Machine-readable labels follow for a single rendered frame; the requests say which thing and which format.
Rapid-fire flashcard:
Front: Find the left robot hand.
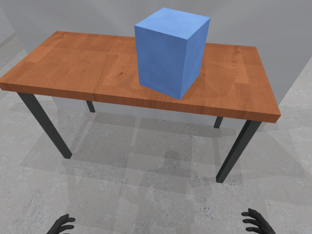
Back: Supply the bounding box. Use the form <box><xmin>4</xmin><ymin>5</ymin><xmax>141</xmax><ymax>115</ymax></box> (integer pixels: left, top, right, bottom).
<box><xmin>47</xmin><ymin>214</ymin><xmax>75</xmax><ymax>234</ymax></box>

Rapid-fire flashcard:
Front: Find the table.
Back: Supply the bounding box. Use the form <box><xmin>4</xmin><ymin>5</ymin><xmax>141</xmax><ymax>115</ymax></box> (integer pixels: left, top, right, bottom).
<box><xmin>0</xmin><ymin>31</ymin><xmax>281</xmax><ymax>183</ymax></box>

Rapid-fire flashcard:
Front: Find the carton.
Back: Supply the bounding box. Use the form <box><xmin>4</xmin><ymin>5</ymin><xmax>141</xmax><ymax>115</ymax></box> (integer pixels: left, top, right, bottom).
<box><xmin>134</xmin><ymin>8</ymin><xmax>211</xmax><ymax>100</ymax></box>

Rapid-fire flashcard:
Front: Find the right robot hand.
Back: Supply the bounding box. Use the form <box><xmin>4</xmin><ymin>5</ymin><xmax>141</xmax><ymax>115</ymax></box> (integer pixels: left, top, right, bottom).
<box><xmin>241</xmin><ymin>208</ymin><xmax>276</xmax><ymax>234</ymax></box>

